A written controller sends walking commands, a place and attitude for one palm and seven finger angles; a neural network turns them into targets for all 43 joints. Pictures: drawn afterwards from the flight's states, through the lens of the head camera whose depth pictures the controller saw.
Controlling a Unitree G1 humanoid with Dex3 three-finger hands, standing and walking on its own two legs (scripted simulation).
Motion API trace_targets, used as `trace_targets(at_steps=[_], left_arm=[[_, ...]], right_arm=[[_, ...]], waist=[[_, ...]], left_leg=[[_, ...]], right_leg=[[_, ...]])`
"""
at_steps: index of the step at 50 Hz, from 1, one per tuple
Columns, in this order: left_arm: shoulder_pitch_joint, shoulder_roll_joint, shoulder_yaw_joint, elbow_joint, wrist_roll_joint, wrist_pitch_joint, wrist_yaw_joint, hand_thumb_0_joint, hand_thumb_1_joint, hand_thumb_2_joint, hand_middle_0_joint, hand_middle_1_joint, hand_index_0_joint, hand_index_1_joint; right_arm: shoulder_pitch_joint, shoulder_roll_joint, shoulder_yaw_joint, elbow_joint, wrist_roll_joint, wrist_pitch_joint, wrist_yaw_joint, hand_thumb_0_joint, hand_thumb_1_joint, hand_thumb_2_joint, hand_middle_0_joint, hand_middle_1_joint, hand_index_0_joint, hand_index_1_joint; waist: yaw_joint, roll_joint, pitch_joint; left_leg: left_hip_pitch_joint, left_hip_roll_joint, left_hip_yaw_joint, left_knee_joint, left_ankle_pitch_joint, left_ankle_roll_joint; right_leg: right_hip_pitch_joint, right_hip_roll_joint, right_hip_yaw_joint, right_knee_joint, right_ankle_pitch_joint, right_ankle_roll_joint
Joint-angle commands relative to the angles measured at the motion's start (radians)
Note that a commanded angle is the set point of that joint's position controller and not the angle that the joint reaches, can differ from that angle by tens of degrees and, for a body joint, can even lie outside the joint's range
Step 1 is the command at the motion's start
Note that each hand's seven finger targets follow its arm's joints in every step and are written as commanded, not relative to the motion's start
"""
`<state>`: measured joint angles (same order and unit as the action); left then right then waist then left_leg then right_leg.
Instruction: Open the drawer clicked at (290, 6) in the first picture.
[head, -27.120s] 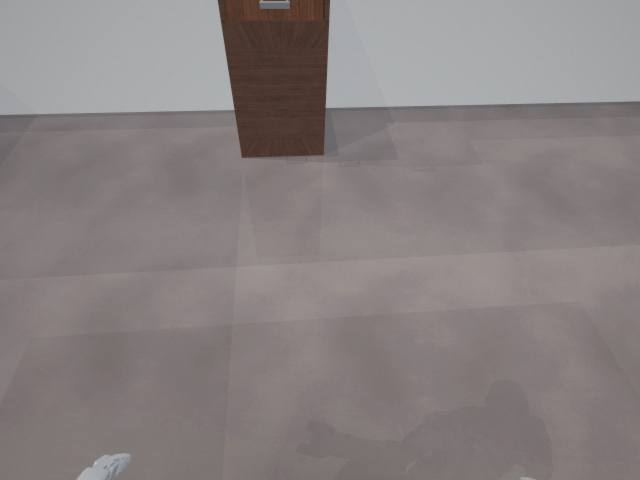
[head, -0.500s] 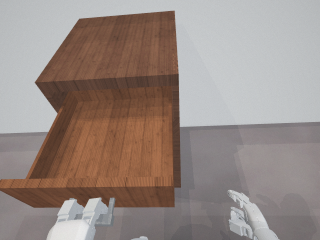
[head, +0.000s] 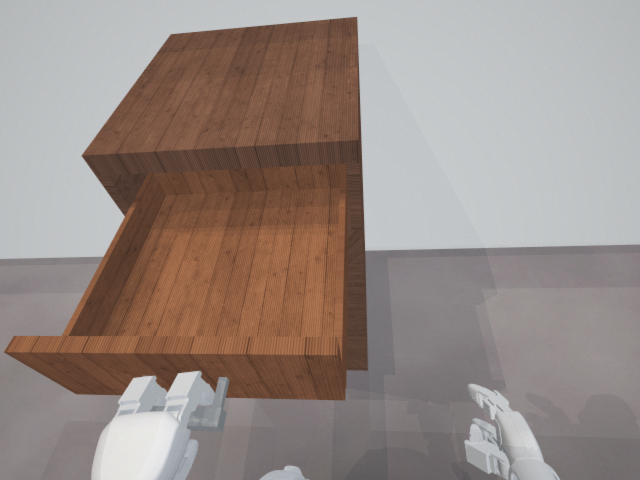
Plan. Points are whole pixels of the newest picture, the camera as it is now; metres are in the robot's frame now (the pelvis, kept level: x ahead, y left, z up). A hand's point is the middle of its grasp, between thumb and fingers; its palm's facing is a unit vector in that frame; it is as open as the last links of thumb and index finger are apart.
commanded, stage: open the thumb to release the handle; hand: left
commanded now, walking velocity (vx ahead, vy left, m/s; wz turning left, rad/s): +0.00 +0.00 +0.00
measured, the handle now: (179, 401) +0.21 +0.19 +0.03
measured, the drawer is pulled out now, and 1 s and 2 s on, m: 0.30 0.29 0.29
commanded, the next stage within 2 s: lift the hand off the handle in 0.20 s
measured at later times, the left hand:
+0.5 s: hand (174, 454) +0.15 +0.19 +0.01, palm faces +0.02 -0.12 -0.99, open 13.8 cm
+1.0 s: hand (160, 434) +0.17 +0.19 +0.04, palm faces -0.02 -0.16 -0.99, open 13.5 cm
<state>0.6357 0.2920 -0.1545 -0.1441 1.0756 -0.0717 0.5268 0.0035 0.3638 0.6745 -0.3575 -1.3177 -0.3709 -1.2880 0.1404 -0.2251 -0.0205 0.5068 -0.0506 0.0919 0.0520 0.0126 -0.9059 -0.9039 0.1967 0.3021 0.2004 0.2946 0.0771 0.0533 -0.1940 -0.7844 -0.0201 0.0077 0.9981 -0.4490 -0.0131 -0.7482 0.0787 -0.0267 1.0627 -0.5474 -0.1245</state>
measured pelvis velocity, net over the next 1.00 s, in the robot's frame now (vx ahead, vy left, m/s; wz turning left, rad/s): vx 0.00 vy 0.01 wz -0.03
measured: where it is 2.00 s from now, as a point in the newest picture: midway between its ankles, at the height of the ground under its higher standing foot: outside the picture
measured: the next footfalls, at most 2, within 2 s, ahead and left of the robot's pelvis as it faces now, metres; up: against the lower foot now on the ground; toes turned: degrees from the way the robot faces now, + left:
none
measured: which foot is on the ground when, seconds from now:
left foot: down 0.00-1.00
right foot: down 0.00-1.00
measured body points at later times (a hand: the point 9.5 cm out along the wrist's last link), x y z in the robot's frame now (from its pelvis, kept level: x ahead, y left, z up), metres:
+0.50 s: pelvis -0.01 +0.00 +0.00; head +0.03 -0.05 +0.45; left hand +0.15 +0.19 +0.06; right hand +0.20 -0.22 -0.11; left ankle +0.02 +0.14 -0.67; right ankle -0.02 -0.04 -0.67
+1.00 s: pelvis +0.00 +0.01 +0.03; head +0.01 -0.04 +0.48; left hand +0.16 +0.20 +0.10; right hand +0.21 -0.22 -0.06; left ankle +0.02 +0.15 -0.67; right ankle -0.02 -0.04 -0.67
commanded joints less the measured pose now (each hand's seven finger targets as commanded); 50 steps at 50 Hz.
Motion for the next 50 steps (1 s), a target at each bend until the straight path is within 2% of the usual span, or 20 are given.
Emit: trace_targets(at_steps=[1, 5, 7, 8, 10, 11, 14, 15, 16, 19, 25, 29, 33, 35, 38, 39, 41, 45, 46, 50], left_arm=[[0.052, 0.130, 0.129, -0.088, -0.015, 0.037, 0.028, 0.000, -0.220, 0.420, -0.320, -1.230, -0.320, -1.230], [0.021, 0.146, 0.134, -0.098, -0.012, 0.044, 0.025, 0.000, -0.500, 0.300, -0.300, -1.200, -0.300, -1.200], [0.010, 0.160, 0.153, -0.080, -0.014, 0.042, 0.027, 0.000, -0.500, 0.300, -0.300, -1.200, -0.300, -1.200], [0.016, 0.135, 0.127, -0.082, -0.020, 0.041, 0.024, 0.000, -0.500, 0.300, -0.300, -1.200, -0.300, -1.200], [-0.013, 0.162, 0.160, -0.065, -0.023, 0.039, 0.025, 0.000, -0.500, 0.300, -0.300, -1.200, -0.300, -1.200], [-0.012, 0.153, 0.154, -0.052, -0.023, 0.037, 0.026, 0.000, -0.500, 0.300, -0.300, -1.200, -0.300, -1.200], [-0.046, 0.160, 0.163, -0.062, -0.017, 0.031, 0.035, 0.000, -0.500, 0.300, -0.300, -1.200, -0.300, -1.200], [-0.055, 0.094, 0.092, -0.029, -0.007, 0.037, 0.030, 0.000, -0.500, 0.300, -0.300, -1.200, -0.300, -1.200], [-0.042, 0.102, 0.108, -0.028, -0.016, 0.031, 0.030, 0.000, -0.500, 0.300, -0.300, -1.200, -0.300, -1.200], [-0.087, 0.146, 0.152, -0.010, -0.015, 0.031, 0.040, 0.000, -0.500, 0.300, -0.300, -1.200, -0.300, -1.200], [-0.165, 0.137, 0.128, -0.008, -0.002, 0.052, 0.050, 0.000, -0.500, 0.300, -0.300, -1.200, -0.300, -1.200], [-0.227, 0.139, 0.119, 0.016, -0.010, 0.078, 0.049, 0.000, -0.500, 0.300, -0.300, -1.200, -0.300, -1.200], [-0.275, 0.147, 0.096, -0.060, -0.009, 0.093, 0.047, 0.000, -0.500, 0.300, -0.300, -1.200, -0.300, -1.200], [-0.274, 0.167, 0.110, -0.087, -0.019, 0.107, 0.041, 0.000, -0.500, 0.300, -0.300, -1.200, -0.300, -1.200], [-0.212, 0.170, 0.111, -0.128, -0.044, 0.102, 0.015, 0.000, -0.500, 0.300, -0.300, -1.200, -0.300, -1.200], [-0.192, 0.202, 0.147, -0.133, -0.054, 0.101, 0.011, 0.000, -0.500, 0.300, -0.300, -1.200, -0.300, -1.200], [-0.180, 0.176, 0.117, -0.176, -0.060, 0.087, -0.002, 0.000, -0.500, 0.300, -0.300, -1.200, -0.300, -1.200], [-0.151, 0.202, 0.147, -0.225, -0.057, 0.064, -0.013, 0.000, -0.500, 0.300, -0.300, -1.200, -0.300, -1.200], [-0.124, 0.190, 0.142, -0.227, -0.062, 0.060, -0.015, 0.000, -0.500, 0.300, -0.300, -1.200, -0.300, -1.200], [-0.127, 0.171, 0.120, -0.287, -0.059, 0.064, -0.025, 0.000, -0.500, 0.300, -0.300, -1.200, -0.300, -1.200]], right_arm=[[-0.128, -0.070, -0.019, -0.170, 0.011, -0.051, -0.016, 0.000, -0.900, -0.900, 0.200, 0.300, 0.200, 0.300], [-0.134, -0.076, -0.018, -0.169, 0.009, -0.049, -0.012, 0.000, -0.900, -0.900, 0.200, 0.300, 0.200, 0.300], [-0.134, -0.078, -0.021, -0.162, 0.010, -0.047, -0.019, 0.000, -0.900, -0.900, 0.200, 0.300, 0.200, 0.300], [-0.137, -0.077, -0.021, -0.166, 0.011, -0.049, -0.020, 0.000, -0.900, -0.900, 0.200, 0.300, 0.200, 0.300], [-0.141, -0.080, -0.019, -0.158, 0.008, -0.050, -0.023, 0.000, -0.900, -0.900, 0.200, 0.300, 0.200, 0.300], [-0.142, -0.077, -0.024, -0.158, 0.013, -0.051, -0.029, 0.000, -0.900, -0.900, 0.200, 0.300, 0.200, 0.300], [-0.136, -0.083, -0.027, -0.152, 0.009, -0.053, -0.026, 0.000, -0.900, -0.900, 0.200, 0.300, 0.200, 0.300], [-0.134, -0.081, -0.026, -0.149, 0.000, -0.058, -0.020, 0.000, -0.900, -0.900, 0.200, 0.300, 0.200, 0.300], [-0.127, -0.082, -0.030, -0.148, 0.007, -0.058, -0.023, 0.000, -0.900, -0.900, 0.200, 0.300, 0.200, 0.300], [-0.137, -0.083, -0.031, -0.136, 0.007, -0.058, -0.032, 0.000, -0.900, -0.900, 0.200, 0.300, 0.200, 0.300], [-0.137, -0.083, -0.031, -0.118, 0.008, -0.060, -0.036, 0.000, -0.900, -0.900, 0.200, 0.300, 0.200, 0.300], [-0.151, -0.082, -0.027, -0.114, 0.019, -0.055, -0.048, 0.000, -0.900, -0.900, 0.200, 0.300, 0.200, 0.300], [-0.154, -0.077, -0.031, -0.122, 0.023, -0.052, -0.051, 0.000, -0.900, -0.900, 0.200, 0.300, 0.200, 0.300], [-0.165, -0.076, -0.023, -0.126, 0.025, -0.048, -0.053, 0.000, -0.900, -0.900, 0.200, 0.300, 0.200, 0.300], [-0.167, -0.072, -0.023, -0.133, 0.033, -0.054, -0.055, 0.000, -0.900, -0.900, 0.200, 0.300, 0.200, 0.300], [-0.170, -0.075, -0.017, -0.135, 0.035, -0.053, -0.055, 0.000, -0.900, -0.900, 0.200, 0.300, 0.200, 0.300], [-0.173, -0.070, -0.019, -0.139, 0.032, -0.057, -0.051, 0.000, -0.900, -0.900, 0.200, 0.300, 0.200, 0.300], [-0.176, -0.076, -0.016, -0.146, 0.022, -0.062, -0.035, 0.000, -0.900, -0.900, 0.200, 0.300, 0.200, 0.300], [-0.177, -0.076, -0.021, -0.148, 0.024, -0.061, -0.035, 0.000, -0.900, -0.900, 0.200, 0.300, 0.200, 0.300], [-0.167, -0.083, -0.027, -0.161, 0.017, -0.064, -0.011, 0.000, -0.900, -0.900, 0.200, 0.300, 0.200, 0.300]], waist=[[-0.008, -0.137, -0.059], [-0.004, -0.094, -0.075], [-0.004, -0.115, -0.057], [-0.008, -0.093, -0.034], [-0.009, -0.133, -0.044], [-0.012, -0.128, -0.010], [-0.010, -0.091, -0.056], [-0.027, -0.101, -0.053], [-0.024, -0.113, -0.050], [-0.025, -0.156, -0.069], [-0.032, -0.144, -0.114], [-0.043, -0.168, -0.084], [-0.031, -0.099, -0.116], [-0.023, -0.115, -0.147], [-0.017, -0.113, -0.103], [-0.008, -0.114, -0.116], [-0.012, -0.086, -0.080], [-0.002, -0.060, -0.061], [-0.005, -0.046, -0.024], [-0.004, -0.024, -0.049]], left_leg=[[0.076, -0.046, -0.010, -0.042, 0.130, 0.054], [0.117, -0.044, -0.006, -0.049, 0.126, 0.054], [0.106, -0.044, -0.010, -0.048, 0.119, 0.054], [0.097, -0.045, -0.013, -0.054, 0.113, 0.055], [0.086, -0.044, -0.014, -0.051, 0.101, 0.055], [0.077, -0.045, -0.018, -0.048, 0.095, 0.057], [0.105, -0.043, -0.021, -0.056, 0.103, 0.058], [0.106, -0.038, -0.020, -0.040, 0.107, 0.057], [0.092, -0.037, -0.025, -0.045, 0.105, 0.060], [0.052, -0.040, -0.026, -0.037, 0.097, 0.057], [0.070, -0.040, -0.020, -0.033, 0.112, 0.057], [0.067, -0.041, -0.020, -0.045, 0.087, 0.060], [0.153, -0.042, -0.017, -0.080, 0.116, 0.065], [0.173, -0.043, -0.015, -0.094, 0.128, 0.066], [0.197, -0.045, -0.018, -0.121, 0.153, 0.064], [0.201, -0.044, -0.019, -0.136, 0.162, 0.064], [0.233, -0.044, -0.020, -0.152, 0.174, 0.066], [0.288, -0.037, -0.017, -0.164, 0.189, 0.066], [0.289, -0.038, -0.020, -0.173, 0.188, 0.067], [0.362, -0.026, -0.015, -0.188, 0.208, 0.065]], right_leg=[[0.149, -0.094, 0.248, -0.318, 0.415, 0.093], [0.120, -0.090, 0.258, -0.340, 0.313, 0.086], [0.124, -0.089, 0.268, -0.354, 0.296, 0.087], [0.132, -0.093, 0.266, -0.362, 0.294, 0.088], [0.137, -0.097, 0.285, -0.372, 0.273, 0.092], [0.130, -0.094, 0.294, -0.381, 0.264, 0.088], [0.116, -0.086, 0.270, -0.365, 0.229, 0.077], [0.074, -0.090, 0.262, -0.352, 0.238, 0.086], [0.092, -0.085, 0.243, -0.341, 0.270, 0.086], [0.126, -0.095, 0.274, -0.339, 0.308, 0.095], [0.131, -0.100, 0.268, -0.331, 0.346, 0.104], [0.139, -0.099, 0.275, -0.365, 0.287, 0.102], [0.157, -0.093, 0.256, -0.386, 0.261, 0.098], [0.196, -0.096, 0.260, -0.394, 0.296, 0.101], [0.243, -0.101, 0.274, -0.420, 0.392, 0.105], [0.271, -0.099, 0.278, -0.419, 0.412, 0.098], [0.258, -0.096, 0.265, -0.425, 0.424, 0.097], [0.223, -0.085, 0.253, -0.448, 0.340, 0.083], [0.217, -0.080, 0.248, -0.454, 0.341, 0.078], [0.189, -0.070, 0.217, -0.458, 0.293, 0.070]])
